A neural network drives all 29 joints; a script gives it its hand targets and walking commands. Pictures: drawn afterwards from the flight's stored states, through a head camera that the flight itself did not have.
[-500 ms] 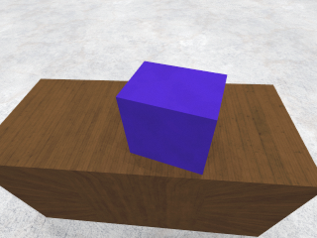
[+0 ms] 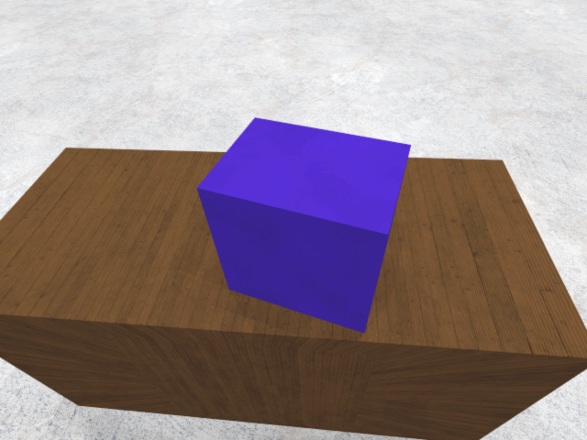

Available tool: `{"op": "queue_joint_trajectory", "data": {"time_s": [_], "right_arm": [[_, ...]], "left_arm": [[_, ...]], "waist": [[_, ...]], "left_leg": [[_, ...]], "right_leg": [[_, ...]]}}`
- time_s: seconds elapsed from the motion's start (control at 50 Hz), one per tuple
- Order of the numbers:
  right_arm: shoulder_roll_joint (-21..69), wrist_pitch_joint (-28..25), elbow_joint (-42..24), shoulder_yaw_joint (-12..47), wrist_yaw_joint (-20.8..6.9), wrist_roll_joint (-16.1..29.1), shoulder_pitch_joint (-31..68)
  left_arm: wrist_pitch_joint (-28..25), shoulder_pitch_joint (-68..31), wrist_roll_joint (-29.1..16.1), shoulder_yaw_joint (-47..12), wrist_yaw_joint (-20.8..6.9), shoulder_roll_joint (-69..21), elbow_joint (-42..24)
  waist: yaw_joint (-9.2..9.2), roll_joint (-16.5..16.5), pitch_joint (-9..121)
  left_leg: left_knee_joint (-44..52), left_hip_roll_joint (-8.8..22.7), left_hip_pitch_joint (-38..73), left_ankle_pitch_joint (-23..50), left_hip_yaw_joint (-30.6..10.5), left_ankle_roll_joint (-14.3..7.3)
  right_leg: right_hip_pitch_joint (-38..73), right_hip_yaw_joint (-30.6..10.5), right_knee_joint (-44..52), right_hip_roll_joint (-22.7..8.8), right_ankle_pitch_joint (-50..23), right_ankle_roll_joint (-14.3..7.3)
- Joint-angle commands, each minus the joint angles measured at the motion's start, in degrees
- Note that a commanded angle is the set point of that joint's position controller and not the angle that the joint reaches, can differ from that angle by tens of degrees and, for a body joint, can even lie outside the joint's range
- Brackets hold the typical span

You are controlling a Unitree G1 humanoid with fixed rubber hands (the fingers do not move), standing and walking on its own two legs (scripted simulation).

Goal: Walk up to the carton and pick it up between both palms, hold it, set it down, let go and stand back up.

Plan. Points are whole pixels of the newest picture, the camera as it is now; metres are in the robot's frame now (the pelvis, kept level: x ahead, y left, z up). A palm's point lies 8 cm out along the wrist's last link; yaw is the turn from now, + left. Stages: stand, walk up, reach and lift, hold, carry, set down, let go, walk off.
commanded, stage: stand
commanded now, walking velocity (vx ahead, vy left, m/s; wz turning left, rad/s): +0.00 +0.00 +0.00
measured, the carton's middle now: (309, 225) +0.46 +0.01 +0.01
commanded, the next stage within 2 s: none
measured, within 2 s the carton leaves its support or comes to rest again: neither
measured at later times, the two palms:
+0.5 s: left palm out of the picture +0.05 +0.27 -0.11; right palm out of the picture +0.07 -0.25 -0.11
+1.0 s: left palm out of the picture +0.04 +0.27 -0.11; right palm out of the picture +0.07 -0.25 -0.11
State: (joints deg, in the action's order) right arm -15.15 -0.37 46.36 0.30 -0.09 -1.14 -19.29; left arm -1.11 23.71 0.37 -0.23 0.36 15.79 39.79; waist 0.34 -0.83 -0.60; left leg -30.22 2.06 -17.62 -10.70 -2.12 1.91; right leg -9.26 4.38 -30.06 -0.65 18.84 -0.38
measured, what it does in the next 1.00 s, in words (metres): stands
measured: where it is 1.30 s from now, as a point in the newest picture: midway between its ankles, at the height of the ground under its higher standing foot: outside the picture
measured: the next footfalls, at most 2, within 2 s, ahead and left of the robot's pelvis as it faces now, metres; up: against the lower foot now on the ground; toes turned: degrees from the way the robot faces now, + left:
none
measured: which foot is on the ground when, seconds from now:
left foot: down 0.00-1.00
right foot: down 0.00-1.00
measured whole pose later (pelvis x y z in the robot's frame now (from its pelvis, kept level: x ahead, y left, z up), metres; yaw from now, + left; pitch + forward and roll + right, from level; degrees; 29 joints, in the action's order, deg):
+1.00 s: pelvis +0.01 +0.01 +0.00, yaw +1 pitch -2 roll -1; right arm -14.7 -0.1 47.6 0.1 0.7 -0.7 -18.3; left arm -0.3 23.1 0.3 -0.1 0.6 15.7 43.6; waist 0.0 -0.4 -1.4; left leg -29.5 0.7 -16.9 -11.0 -2.5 1.0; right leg -7.5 5.0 -28.1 -1.8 18.8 0.6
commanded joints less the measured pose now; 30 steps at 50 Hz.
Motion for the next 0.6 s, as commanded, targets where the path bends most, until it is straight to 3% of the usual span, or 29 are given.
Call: {"op": "queue_joint_trajectory", "data": {"time_s": [0.0, 0.58], "right_arm": [[-7.3, -0.8, -3.3, -1.7, 0.4, 0.1, -1.0], [-7.5, -0.5, -2.6, -1.9, 0.9, 0.4, 0.3]], "left_arm": [[-0.8, 2.8, -0.1, 2.2, 0.3, 7.9, -3.2], [-0.1, 2.0, -0.1, 2.1, 0.4, 7.5, -1.1]], "waist": [[-0.28, 0.5, -2.4], [-0.37, 0.0, -2.7]], "left_leg": [[3.3, 2.9, 3.4, 5.5, -4.1, -3.0], [4.5, 2.7, 3.3, 5.4, -4.6, -3.2]], "right_leg": [[-5.9, -6.4, 8.3, -5.1, -4.3, -1.3], [-4.2, -5.2, 8.7, -5.1, -3.0, -1.1]]}}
